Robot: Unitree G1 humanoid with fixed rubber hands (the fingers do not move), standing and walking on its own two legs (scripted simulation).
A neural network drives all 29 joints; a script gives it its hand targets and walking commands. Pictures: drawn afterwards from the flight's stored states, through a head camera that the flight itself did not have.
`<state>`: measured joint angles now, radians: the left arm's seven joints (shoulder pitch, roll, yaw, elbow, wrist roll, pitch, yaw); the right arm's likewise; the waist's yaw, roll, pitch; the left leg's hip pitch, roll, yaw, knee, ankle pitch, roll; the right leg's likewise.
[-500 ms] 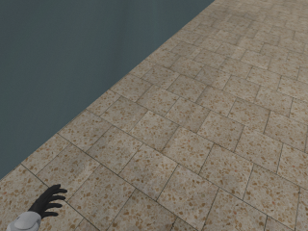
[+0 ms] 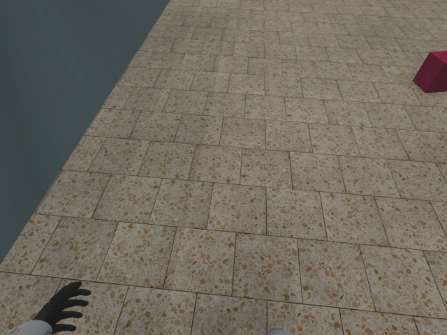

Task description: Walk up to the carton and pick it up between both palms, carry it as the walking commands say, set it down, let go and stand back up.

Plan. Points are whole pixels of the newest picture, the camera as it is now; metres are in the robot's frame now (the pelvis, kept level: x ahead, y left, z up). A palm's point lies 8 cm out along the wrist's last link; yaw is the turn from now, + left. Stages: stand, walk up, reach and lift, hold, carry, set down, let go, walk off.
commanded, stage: walk up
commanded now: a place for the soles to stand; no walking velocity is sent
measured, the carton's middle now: (438, 72) +1.97 -1.79 -0.65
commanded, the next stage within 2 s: none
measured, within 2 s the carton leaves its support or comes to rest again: neither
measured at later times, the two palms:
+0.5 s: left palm (151, 192) +0.48 +0.18 -0.10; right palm out of the picture +0.20 -0.44 -0.06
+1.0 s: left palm (228, 126) +0.75 -0.03 -0.11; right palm out of the picture +0.39 -0.60 -0.09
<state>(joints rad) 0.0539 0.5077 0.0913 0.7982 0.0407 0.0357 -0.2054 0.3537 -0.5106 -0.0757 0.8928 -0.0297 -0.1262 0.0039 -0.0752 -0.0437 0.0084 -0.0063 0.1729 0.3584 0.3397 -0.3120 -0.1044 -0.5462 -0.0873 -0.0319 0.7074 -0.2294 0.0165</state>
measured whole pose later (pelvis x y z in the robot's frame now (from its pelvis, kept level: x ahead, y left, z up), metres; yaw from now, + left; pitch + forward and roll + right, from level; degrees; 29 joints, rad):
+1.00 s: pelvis +0.51 -0.28 -0.02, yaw -34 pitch +2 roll +1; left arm 0.23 0.49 0.06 0.90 0.00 -0.01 -0.09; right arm 0.26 -0.45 -0.05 0.87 -0.01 -0.16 0.02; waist 0.02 -0.06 0.01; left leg -0.34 0.12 0.21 0.63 -0.32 -0.02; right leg -0.44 0.02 0.06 1.01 -0.36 -0.05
